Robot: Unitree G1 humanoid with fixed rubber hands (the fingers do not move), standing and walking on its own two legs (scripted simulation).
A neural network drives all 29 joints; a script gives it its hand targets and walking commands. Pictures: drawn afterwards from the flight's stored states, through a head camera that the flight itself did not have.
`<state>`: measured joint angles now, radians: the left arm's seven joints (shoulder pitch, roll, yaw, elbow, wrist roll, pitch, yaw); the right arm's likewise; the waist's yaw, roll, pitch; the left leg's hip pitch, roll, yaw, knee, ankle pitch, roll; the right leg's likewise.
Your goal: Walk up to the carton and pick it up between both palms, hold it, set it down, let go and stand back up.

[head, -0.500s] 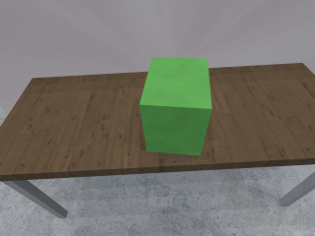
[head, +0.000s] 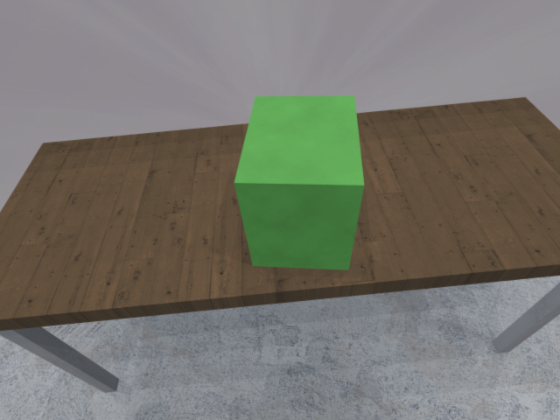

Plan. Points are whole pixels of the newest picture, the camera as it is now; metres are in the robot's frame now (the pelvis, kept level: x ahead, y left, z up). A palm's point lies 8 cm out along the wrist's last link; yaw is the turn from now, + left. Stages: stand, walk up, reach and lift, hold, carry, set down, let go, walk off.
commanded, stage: walk up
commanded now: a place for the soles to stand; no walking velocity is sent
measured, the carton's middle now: (302, 183) +0.53 -0.02 +0.01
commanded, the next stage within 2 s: reach and lift in 1.92 s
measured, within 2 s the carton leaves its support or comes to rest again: neither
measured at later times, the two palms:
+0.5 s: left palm out of the picture +0.12 +0.24 -0.12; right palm out of the picture +0.03 -0.24 -0.13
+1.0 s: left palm out of the picture +0.10 +0.29 -0.12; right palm out of the picture +0.08 -0.24 -0.11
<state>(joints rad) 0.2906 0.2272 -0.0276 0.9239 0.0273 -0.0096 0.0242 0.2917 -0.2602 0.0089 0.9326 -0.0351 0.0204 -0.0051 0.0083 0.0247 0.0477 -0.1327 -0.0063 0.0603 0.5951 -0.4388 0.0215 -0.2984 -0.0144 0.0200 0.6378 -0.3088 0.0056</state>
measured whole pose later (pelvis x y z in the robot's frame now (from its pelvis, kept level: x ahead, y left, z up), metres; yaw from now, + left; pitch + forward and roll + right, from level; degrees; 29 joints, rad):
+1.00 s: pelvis +0.02 +0.03 +0.00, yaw -7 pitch -2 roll +1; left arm 0.22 0.27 -0.01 0.93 -0.01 0.04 -0.01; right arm 0.18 -0.28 0.01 0.86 0.00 0.01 -0.01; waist 0.01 0.01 0.07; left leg -0.30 0.04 0.04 0.57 -0.24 0.00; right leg -0.33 0.01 0.03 0.57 -0.21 -0.01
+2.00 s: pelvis +0.01 +0.05 +0.00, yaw -10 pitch -3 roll +1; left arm 0.13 0.29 -0.02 0.74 0.01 0.24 0.04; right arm 0.17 -0.26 -0.08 0.90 -0.07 -0.04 0.05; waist -0.02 0.01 0.12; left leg -0.34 0.03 0.06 0.69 -0.38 0.00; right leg -0.39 0.01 0.06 0.70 -0.34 -0.02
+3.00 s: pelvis +0.08 +0.04 +0.02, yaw -9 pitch -5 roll +0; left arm 0.27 0.17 0.01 0.49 0.02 -0.06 0.06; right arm 0.23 -0.16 -0.04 0.71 0.06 -0.32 0.04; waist 0.02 -0.03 0.05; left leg -0.01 0.03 0.06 0.35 -0.24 -0.01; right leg -0.04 0.00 0.02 0.32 -0.19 0.01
